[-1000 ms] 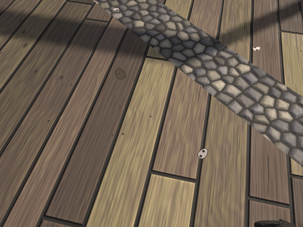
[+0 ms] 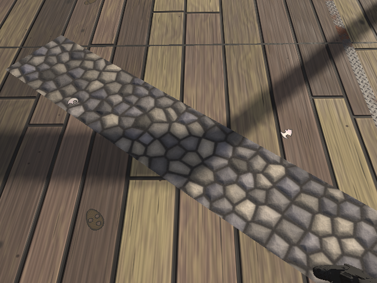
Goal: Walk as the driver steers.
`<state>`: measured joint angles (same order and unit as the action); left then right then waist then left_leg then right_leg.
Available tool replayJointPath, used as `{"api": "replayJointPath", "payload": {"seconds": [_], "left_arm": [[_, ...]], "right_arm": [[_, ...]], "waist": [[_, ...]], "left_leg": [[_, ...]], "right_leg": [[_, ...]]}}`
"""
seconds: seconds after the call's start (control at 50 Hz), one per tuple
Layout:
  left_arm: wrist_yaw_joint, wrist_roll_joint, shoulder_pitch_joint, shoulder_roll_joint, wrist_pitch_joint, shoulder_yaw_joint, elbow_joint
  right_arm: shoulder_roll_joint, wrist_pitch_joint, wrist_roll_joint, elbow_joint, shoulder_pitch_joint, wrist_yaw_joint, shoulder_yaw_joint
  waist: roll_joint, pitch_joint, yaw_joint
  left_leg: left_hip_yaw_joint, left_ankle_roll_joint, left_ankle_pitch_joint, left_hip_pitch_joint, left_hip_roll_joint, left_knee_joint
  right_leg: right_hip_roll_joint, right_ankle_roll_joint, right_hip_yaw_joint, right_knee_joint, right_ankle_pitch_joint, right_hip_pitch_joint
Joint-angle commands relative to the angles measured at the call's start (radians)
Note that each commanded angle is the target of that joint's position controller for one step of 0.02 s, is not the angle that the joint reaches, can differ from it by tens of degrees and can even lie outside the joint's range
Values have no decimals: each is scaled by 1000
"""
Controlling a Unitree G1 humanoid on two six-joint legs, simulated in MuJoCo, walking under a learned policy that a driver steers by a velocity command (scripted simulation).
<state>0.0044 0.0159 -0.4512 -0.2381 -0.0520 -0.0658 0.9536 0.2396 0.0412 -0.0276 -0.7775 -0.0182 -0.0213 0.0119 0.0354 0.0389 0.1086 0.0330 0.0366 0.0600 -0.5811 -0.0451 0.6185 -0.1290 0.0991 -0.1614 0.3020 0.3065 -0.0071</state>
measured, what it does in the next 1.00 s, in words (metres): walks ahead, turning right: left foot, then right foot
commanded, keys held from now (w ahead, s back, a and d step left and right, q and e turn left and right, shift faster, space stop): w+e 0.72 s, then w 0.28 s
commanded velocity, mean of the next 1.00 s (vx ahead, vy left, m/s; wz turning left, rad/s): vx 0.50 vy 0.00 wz -0.52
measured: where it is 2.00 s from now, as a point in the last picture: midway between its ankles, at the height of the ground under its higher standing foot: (304, 159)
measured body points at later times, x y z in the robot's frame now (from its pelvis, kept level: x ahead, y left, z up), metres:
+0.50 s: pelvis +0.25 +0.01 +0.00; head +0.29 +0.00 +0.45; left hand +0.52 +0.16 -0.10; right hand +0.15 -0.24 -0.14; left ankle +0.17 +0.13 -0.74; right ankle +0.36 -0.14 -0.70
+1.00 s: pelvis +0.49 -0.13 +0.00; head +0.50 -0.15 +0.45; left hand +0.62 +0.11 -0.12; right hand +0.50 -0.42 -0.11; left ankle +0.71 -0.07 -0.68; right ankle +0.38 -0.13 -0.74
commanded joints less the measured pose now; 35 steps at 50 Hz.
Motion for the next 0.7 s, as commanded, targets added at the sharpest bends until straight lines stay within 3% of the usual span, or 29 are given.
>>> {"api": "replayJointPath", "payload": {"seconds": [0.02, 0.04, 0.06, 0.08, 0.1, 0.12, 0.14, 0.16, 0.18, 0.22, 0.28, 0.38, 0.48, 0.54, 0.58, 0.6, 0.62, 0.64, 0.66, 0.68, 0.7], "left_arm": [[14, 6, 15, -186, -6, -43, -60], [10, 5, 42, -197, -10, -46, -70], [1, -4, 57, -190, -18, -45, -76], [-6, -18, 56, -124, -28, -27, -113], [-5, -45, -59, -57, -22, -16, -141], [5, -10, -56, -137, -3, -24, -108], [-3, 2, 13, -142, 3, -27, -107], [-12, 4, 59, -120, 5, -24, -116], [-21, 14, 84, -113, 13, -25, -123], [-39, 21, 93, -100, 36, -23, -134], [-55, 20, 177, -85, 51, -16, -173], [-77, 17, 352, -63, 48, 5, -244], [-90, 22, 490, -59, 43, 21, -302], [-80, 31, 472, -78, 44, 13, -308], [-66, 36, 294, -112, 34, -8, -260], [-50, 46, 118, -157, 27, -31, -203], [-33, 46, 73, -272, 28, -61, -204], [-24, 11, 52, -314, 40, -71, -234], [-15, 2, 70, -286, 47, -65, -210], [-8, -6, 121, -234, 43, -53, -202], [-6, -6, 169, -194, 36, -42, -205]], "right_arm": [[114, 31, 8, 80, -11, 7, 27], [135, 38, 9, 52, 86, 14, 37], [170, 53, 1, 19, 219, 27, 51], [249, 60, -24, 13, 387, 45, 70], [323, 43, -33, 18, 372, 46, 88], [237, 29, -20, 25, 313, 40, 79], [144, 28, -10, 41, 252, 37, 58], [107, 31, -11, 38, 224, 33, 47], [97, 36, -10, 28, 231, 35, 43], [97, 53, 0, 2, 265, 33, 43], [107, 72, 12, -20, 307, 26, 51], [109, 68, 8, -49, 353, 25, 54], [149, 57, 8, -80, 416, 34, 65], [182, 35, 6, -99, 442, 43, 72], [208, 15, 8, -101, 445, 46, 76], [204, 11, 7, -84, 433, 45, 73], [92, 16, 16, -17, 470, 28, 47], [141, 25, 7, 38, 385, 19, 60], [158, 30, 5, 61, 271, 16, 63], [137, 41, 14, 60, 276, 15, 53], [132, 39, 9, 41, 299, 16, 53]], "waist": [[-129, -7, -74], [-121, -49, -116], [-61, -125, -183], [52, -284, -237], [287, -352, -161], [142, -245, -130], [24, -123, -127], [-6, -62, -119], [33, -41, -113], [83, -39, -99], [64, -35, -98], [53, 14, -122], [49, 46, -155], [66, 14, -135], [60, -97, -58], [3, -196, 21], [-211, -311, -12], [-211, -376, 8], [-95, -227, 13], [-66, -115, -33], [-31, -59, -84]], "left_leg": [[-7, -29, 69, 145, 45, -101], [-19, -46, 95, 289, 71, -136], [8, -76, 77, 486, 35, -195], [232, -126, 279, 721, -199, -218], [669, -229, 352, 886, -413, -337], [688, -237, 450, 778, -393, -344], [522, -215, 405, 648, -339, -358], [377, -196, 261, 557, -288, -381], [277, -179, 160, 513, -251, -397], [158, -167, -5, 479, -214, -412], [60, -183, -127, 501, -221, -440], [-100, -176, -187, 511, -188, -467], [-189, -155, -265, 583, -217, -442], [-248, -137, -613, 661, -231, -289], [-278, -127, -757, 642, -227, 8], [-292, -97, -573, 489, -206, 264], [-287, -44, 162, 94, -101, 609], [-105, -14, 509, -119, 51, 806], [-16, -26, 395, -218, -15, 799], [-21, -31, 302, -185, -53, 710], [-17, -29, 275, -110, -81, 617]], "right_leg": [[260, 77, -204, 60, -565, -42], [237, 58, -202, 145, -633, -74], [174, 34, -156, 326, -613, -134], [111, 12, -74, 596, -363, -257], [-31, -12, 40, 821, 261, -554], [70, -3, 44, 927, 211, -640], [109, -7, 50, 925, 109, -635], [139, -18, 61, 891, 48, -612], [161, -28, 72, 865, 26, -595], [171, -43, 90, 857, 0, -573], [188, -56, 104, 843, -66, -649], [198, -70, 156, 626, -234, -691], [182, -24, 247, 388, -237, -606], [112, 30, 303, 324, -96, -505], [35, 82, 313, 256, -43, -283], [58, 123, 235, 199, -49, -32], [366, 226, -212, 167, 68, 294], [499, 315, -627, 6, -19, 360], [451, 280, -441, -5, -120, 285], [417, 248, -312, -13, -239, 133], [355, 204, -221, -27, -346, 12]]}}
Velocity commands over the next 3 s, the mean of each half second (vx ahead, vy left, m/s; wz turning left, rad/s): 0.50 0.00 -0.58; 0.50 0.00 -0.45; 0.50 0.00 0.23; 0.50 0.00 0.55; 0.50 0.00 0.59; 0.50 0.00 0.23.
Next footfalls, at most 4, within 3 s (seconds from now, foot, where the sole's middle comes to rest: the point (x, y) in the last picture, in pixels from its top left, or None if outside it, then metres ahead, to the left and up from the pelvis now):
0.06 left None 0.21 0.13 -0.78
0.60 right None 0.42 -0.14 -0.78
1.16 left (268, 204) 0.78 -0.17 -0.78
1.68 right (334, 169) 0.97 -0.44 -0.78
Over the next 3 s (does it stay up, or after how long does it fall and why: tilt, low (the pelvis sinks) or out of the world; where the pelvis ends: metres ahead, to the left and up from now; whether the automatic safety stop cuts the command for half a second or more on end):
stays up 1.54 -0.27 0.01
